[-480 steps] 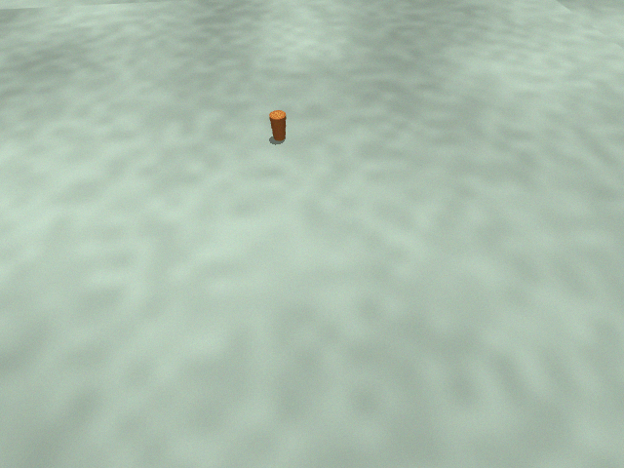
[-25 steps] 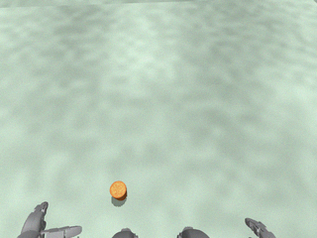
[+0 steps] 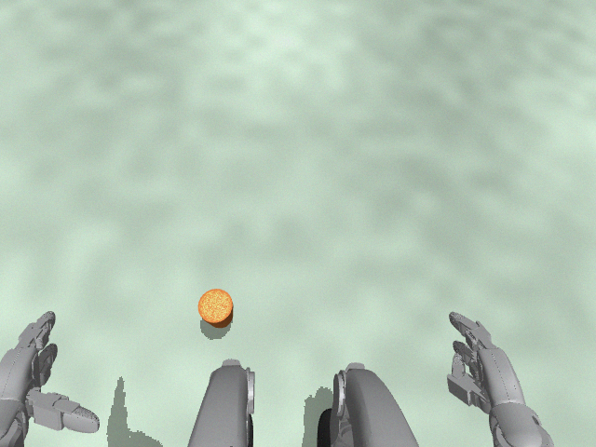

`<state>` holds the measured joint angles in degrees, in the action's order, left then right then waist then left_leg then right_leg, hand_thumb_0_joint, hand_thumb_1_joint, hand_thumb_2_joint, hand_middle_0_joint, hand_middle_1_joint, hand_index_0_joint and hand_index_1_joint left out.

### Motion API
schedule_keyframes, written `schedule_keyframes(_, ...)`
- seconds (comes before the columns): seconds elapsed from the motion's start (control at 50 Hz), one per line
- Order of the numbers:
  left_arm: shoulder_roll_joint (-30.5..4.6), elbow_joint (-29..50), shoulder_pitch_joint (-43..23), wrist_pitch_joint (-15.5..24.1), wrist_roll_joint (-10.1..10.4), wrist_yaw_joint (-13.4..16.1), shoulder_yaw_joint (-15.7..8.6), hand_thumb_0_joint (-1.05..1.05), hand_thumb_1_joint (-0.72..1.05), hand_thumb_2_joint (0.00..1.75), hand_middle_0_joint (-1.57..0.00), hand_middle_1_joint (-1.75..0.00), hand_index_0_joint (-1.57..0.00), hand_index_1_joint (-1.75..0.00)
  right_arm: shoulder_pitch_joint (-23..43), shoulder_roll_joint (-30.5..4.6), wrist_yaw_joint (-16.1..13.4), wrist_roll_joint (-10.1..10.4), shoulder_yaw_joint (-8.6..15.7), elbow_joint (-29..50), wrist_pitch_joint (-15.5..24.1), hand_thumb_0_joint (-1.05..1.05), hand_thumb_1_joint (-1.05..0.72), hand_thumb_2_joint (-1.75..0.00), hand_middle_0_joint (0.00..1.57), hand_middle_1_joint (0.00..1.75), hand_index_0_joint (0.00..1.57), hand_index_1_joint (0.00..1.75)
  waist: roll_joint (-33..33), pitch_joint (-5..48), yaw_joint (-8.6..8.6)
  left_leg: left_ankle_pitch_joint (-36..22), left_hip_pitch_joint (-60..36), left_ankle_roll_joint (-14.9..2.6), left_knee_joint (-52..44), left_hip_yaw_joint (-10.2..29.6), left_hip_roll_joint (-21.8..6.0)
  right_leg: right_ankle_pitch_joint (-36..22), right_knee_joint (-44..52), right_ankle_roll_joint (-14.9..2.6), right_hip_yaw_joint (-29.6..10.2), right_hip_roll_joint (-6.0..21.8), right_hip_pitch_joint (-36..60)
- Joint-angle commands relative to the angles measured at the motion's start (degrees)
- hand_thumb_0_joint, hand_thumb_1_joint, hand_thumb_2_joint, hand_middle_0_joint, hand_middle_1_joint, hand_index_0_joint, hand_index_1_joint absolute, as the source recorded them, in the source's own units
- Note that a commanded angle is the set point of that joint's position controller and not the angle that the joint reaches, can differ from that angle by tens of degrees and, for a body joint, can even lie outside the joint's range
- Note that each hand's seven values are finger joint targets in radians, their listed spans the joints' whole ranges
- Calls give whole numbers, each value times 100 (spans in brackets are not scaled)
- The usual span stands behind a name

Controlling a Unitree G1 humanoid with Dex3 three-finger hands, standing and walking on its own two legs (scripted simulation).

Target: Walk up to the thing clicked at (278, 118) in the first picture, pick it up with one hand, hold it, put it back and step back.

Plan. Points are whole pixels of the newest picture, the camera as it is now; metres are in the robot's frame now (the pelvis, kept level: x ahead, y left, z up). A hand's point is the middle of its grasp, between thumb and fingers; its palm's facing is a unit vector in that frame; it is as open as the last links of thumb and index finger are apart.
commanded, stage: go down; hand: left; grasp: from the side
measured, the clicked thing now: (218, 311) +0.40 +0.18 -0.56
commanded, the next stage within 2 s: none
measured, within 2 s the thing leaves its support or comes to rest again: neither
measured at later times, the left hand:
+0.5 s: hand (86, 333) +0.28 +0.34 -0.20, palm faces +0.11 -0.97 -0.21, open 17.2 cm
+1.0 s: hand (87, 315) +0.32 +0.37 -0.23, palm faces +0.11 -0.98 -0.15, open 17.3 cm
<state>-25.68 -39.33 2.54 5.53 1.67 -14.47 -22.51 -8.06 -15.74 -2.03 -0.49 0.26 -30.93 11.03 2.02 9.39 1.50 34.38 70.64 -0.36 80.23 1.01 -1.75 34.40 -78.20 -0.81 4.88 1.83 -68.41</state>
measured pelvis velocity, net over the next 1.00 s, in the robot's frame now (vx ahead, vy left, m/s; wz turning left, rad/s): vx -0.06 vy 0.00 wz -0.07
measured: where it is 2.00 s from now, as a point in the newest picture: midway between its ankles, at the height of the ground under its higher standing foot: outside the picture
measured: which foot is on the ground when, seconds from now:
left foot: down 0.00-1.00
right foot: down 0.00-1.00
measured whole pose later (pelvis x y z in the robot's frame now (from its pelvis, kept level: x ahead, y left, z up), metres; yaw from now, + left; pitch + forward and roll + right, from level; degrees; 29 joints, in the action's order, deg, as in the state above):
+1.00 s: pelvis -0.06 +0.00 -0.21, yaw -4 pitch +34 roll -5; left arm -42.5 -56.0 -26.0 23.4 8.9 -35.8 -41.7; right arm -5.5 -19.7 -1.2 -2.1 -3.4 -39.6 10.7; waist 2.2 7.4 3.3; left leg 39.4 115.6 -1.0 121.1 3.5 -2.8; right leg 38.8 -117.7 -1.9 6.2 2.0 -112.4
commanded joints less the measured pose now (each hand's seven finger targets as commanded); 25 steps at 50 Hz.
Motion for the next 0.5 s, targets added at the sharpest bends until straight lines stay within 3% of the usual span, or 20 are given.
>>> schedule_keyframes(0.0, -1605, 733, -634, 892, 248, -510, -598, 0, -56, 4, -7, -10, -7, -10, -320, -1083, -70, -9, 421, 340, 212, 0, -91, -90, 20, 30, 20, 30, -1249, 2359, -117, -1773, -1330, 20, -428, 307, 39, -1272, -66, -161, -298, -130, -105)
schedule_keyframes(0.06, -1692, 131, -650, 1006, 318, -631, -844, 0, -59, 7, -8, -12, -7, -12, -334, -1193, -21, -2, 410, 239, 161, 0, -90, -90, 20, 30, 20, 30, -1093, 2650, -246, -2163, -1112, 7, -31, 393, 31, -1394, -493, -186, -221, -168, -597)
schedule_keyframes(0.1, -2052, 384, -722, 1077, 414, -670, -1199, 0, -61, 8, -8, -12, -7, -13, -334, -1259, -14, -5, 438, 265, 112, 0, -90, -90, 20, 30, 20, 30, -1108, 3175, -437, -2483, -1113, -13, 205, 353, 60, -1687, -635, -196, -238, -169, -431)
schedule_keyframes(0.12, -1870, 284, -632, 1074, 434, -727, -1079, 0, -61, 9, -8, -13, -6, -14, -372, -1225, -1, -13, 421, 148, 80, 0, -90, -90, 20, 30, 20, 30, -1057, 3157, -407, -2603, -1029, -26, 328, 341, 77, -1780, -698, -200, -233, -174, -493)
schedule_keyframes(0.14, -2247, 354, -665, 1099, 440, -719, -1379, 0, -59, 10, -7, -13, -6, -13, -318, -1312, 8, -12, 444, 212, 67, 0, -90, -90, 20, 30, 20, 30, -980, 3184, -444, -2666, -914, -42, 415, 336, 85, -1842, -769, -198, -233, -178, -506)
schedule_keyframes(0.16, -2051, 299, -696, 1117, 445, -795, -1212, 0, -61, 11, -7, -13, -6, -14, -269, -1288, 16, -19, 438, 186, 54, 0, -90, -90, 20, 30, 20, 30, -893, 3117, -379, -2579, -773, -47, 492, 370, 83, -1799, -860, -192, -220, -173, -621)
schedule_keyframes(0.18, -2147, 364, -940, 1172, 463, -824, -1288, 0, -60, 11, -7, -13, -6, -14, -291, -1272, 15, -13, 448, 151, 52, 0, -90, -90, 20, 30, 20, 30, -759, 3120, -326, -2417, -517, -84, 622, 332, 96, -1769, -866, -172, -262, -178, -596)
schedule_keyframes(0.2, -2400, 379, -1051, 1233, 495, -832, -1556, 0, -59, 12, -7, -14, -6, -14, -265, -1285, 23, 7, 455, 162, 35, 0, -90, -90, 20, 30, 20, 30, -631, 3181, -348, -2268, -278, -115, 716, 307, 107, -1723, -914, -167, -294, -179, -557)
schedule_keyframes(0.22, -2385, 420, -1274, 1307, 557, -879, -1530, 0, -58, 12, -7, -14, -6, -14, -283, -1245, 24, 3, 434, 91, 35, 0, -90, -90, 20, 30, 20, 30, -516, 3223, -272, -2222, -36, -157, 903, 244, 106, -1779, -904, -126, -378, -176, -445)
schedule_keyframes(0.24, -2505, 312, -1331, 1372, 617, -893, -1707, 0, -60, 11, -7, -14, -6, -15, -283, -1257, 22, 6, 415, 101, 23, 0, -90, -90, 20, 30, 20, 30, -317, 3238, -248, -2107, 231, -198, 1021, 203, 112, -1764, -924, -103, -433, -176, -353)
schedule_keyframes(0.26, -2350, 335, -1540, 1449, 668, -967, -1560, 0, -57, 12, -6, -14, -6, -15, -310, -1219, 35, -5, 403, 35, 32, 0, -90, -90, 20, 30, 20, 30, -274, 3275, -153, -2007, 456, -225, 1197, 169, 104, -1761, -960, -66, -508, -166, -353)
schedule_keyframes(0.28, -2341, 265, -1901, 1527, 704, -1025, -1534, 0, -56, 12, -6, -15, -6, -15, -290, -1228, 34, -12, 401, 5, 49, 0, -90, -90, 20, 30, 20, 30, -324, 3129, -56, -1581, 692, -225, 1280, 172, 109, -1373, -1022, -74, -535, -161, -651)
schedule_keyframes(0.36, -2844, -223, -2558, 1818, 659, -1227, -1667, 0, -48, 11, -6, -13, -6, -13, -382, -1254, 10, -49, 365, -260, 88, 0, -89, -90, 20, 30, 20, 30, -558, 2798, -44, -434, 1275, -171, 1405, 174, 62, -250, -1145, -97, -618, -155, -1262)
schedule_keyframes(0.42, -2949, -289, -2904, 1906, 620, -1384, -1561, 0, -49, 8, -7, -13, -7, -12, -420, -1335, -9, -55, 306, -308, 79, 0, -88, -89, 20, 30, 20, 30, -1138, 2840, -34, 57, 995, -71, 1213, 327, 10, 92, -1392, -156, -493, -172, -1861)
schedule_keyframes(0.48, -3297, -268, -3074, 1932, 648, -1477, -1752, 0, -52, 6, -7, -12, -7, -11, -483, -1429, -25, -33, 287, -338, 76, 0, -89, -90, 20, 30, 20, 30, -1269, 3014, -87, 267, 979, -64, 1246, 377, -4, 187, -1545, -152, -390, -181, -2040)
